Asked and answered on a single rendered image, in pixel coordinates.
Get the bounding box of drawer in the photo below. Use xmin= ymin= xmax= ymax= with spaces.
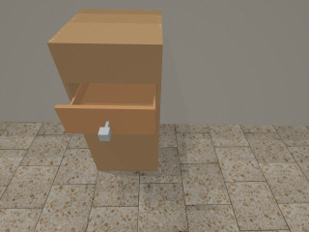
xmin=54 ymin=83 xmax=155 ymax=134

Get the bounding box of cabinet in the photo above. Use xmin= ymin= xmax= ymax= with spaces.
xmin=47 ymin=9 xmax=163 ymax=171

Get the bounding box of handle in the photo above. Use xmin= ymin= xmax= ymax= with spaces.
xmin=98 ymin=121 xmax=111 ymax=141

